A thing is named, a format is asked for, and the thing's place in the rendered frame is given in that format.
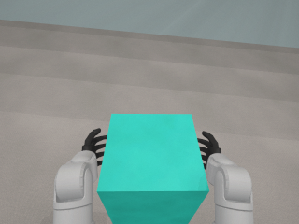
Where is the carton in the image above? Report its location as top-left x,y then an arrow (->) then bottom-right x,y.
96,114 -> 209,224

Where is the robot left forearm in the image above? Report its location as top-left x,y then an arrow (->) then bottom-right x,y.
52,150 -> 98,224

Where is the robot right forearm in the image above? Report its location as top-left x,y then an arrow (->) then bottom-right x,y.
206,153 -> 254,224

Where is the robot right hand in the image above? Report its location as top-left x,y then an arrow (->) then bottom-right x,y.
197,131 -> 221,170

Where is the robot left hand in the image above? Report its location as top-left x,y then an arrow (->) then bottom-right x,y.
81,128 -> 107,166

